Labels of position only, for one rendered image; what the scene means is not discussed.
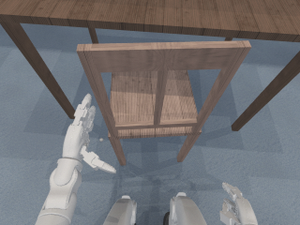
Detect table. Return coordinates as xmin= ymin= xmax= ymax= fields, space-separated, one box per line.
xmin=0 ymin=0 xmax=300 ymax=131

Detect robot right thigh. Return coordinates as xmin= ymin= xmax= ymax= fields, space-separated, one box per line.
xmin=170 ymin=196 xmax=207 ymax=225

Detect left robot hand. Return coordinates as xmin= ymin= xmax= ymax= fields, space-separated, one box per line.
xmin=62 ymin=93 xmax=116 ymax=174

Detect chair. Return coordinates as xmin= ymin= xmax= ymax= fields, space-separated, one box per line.
xmin=76 ymin=40 xmax=251 ymax=166

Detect robot left thigh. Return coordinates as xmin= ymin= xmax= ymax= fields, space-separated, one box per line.
xmin=103 ymin=198 xmax=137 ymax=225

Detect right robot hand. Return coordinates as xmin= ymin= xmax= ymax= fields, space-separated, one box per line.
xmin=219 ymin=182 xmax=258 ymax=225

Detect left robot forearm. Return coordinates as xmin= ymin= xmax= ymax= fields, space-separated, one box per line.
xmin=35 ymin=157 xmax=83 ymax=225

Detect robot thigh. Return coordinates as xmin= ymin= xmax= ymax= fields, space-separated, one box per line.
xmin=103 ymin=198 xmax=137 ymax=225
xmin=170 ymin=196 xmax=207 ymax=225

